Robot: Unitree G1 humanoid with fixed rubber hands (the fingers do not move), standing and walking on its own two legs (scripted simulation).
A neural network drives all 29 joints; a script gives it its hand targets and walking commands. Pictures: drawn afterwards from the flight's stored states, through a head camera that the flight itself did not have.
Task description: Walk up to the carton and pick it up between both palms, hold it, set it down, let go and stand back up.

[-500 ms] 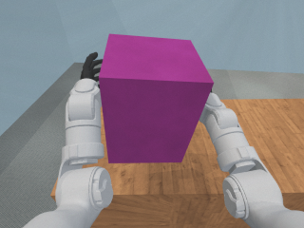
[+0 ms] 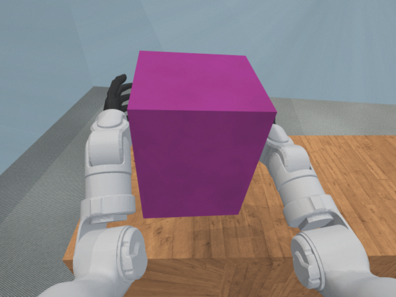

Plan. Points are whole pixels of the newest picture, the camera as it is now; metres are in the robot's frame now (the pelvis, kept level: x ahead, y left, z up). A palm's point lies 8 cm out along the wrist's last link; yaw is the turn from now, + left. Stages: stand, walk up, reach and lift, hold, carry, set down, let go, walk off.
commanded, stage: hold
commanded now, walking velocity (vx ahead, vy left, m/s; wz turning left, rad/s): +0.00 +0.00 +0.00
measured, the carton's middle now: (192, 139) +0.36 +0.01 +0.19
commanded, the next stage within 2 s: none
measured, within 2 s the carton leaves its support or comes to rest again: neither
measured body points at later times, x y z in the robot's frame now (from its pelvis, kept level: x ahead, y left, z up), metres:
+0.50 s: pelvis +0.00 +0.00 +0.00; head -0.06 +0.02 +0.45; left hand +0.40 +0.14 +0.24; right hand +0.38 -0.15 +0.20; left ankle +0.00 +0.12 -0.75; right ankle +0.06 -0.10 -0.75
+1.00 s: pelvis +0.00 +0.00 +0.00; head -0.05 +0.01 +0.45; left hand +0.40 +0.15 +0.24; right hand +0.39 -0.14 +0.20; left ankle +0.00 +0.12 -0.75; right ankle +0.06 -0.10 -0.75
